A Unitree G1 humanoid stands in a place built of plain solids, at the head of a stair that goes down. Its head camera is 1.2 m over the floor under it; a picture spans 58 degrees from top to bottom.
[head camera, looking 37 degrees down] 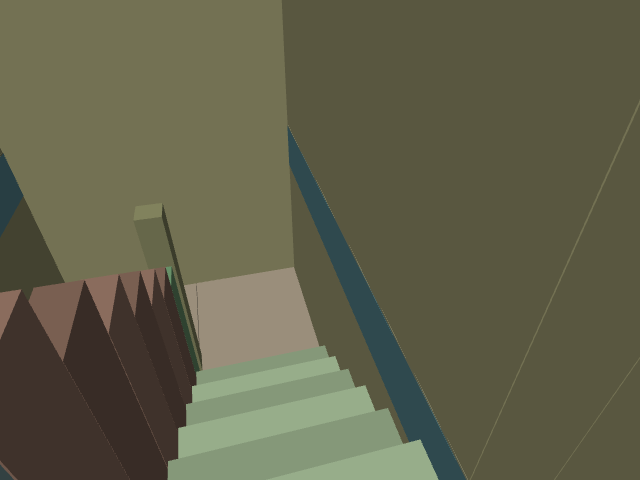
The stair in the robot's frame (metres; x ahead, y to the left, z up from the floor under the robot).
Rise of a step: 0.19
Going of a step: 0.24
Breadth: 0.85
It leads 14 degrees to the left of straight ahead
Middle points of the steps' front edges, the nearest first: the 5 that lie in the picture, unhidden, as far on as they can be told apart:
0.88 0.14 -0.38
1.11 0.20 -0.57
1.34 0.26 -0.75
1.57 0.32 -0.94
1.81 0.38 -1.13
